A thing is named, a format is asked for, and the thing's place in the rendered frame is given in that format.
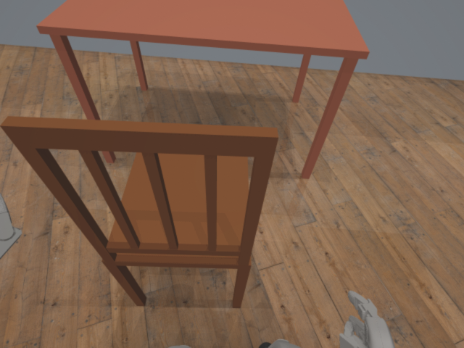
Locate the table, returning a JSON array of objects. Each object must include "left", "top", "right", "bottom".
[{"left": 36, "top": 0, "right": 370, "bottom": 179}]

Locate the right robot shin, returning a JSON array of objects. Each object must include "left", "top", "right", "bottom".
[{"left": 270, "top": 339, "right": 289, "bottom": 347}]

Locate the robot left hand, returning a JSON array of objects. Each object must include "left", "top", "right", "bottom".
[{"left": 0, "top": 193, "right": 22, "bottom": 259}]

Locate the chair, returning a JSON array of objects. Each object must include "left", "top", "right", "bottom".
[{"left": 0, "top": 116, "right": 278, "bottom": 308}]

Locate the robot right hand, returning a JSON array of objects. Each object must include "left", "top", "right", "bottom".
[{"left": 339, "top": 291, "right": 395, "bottom": 348}]

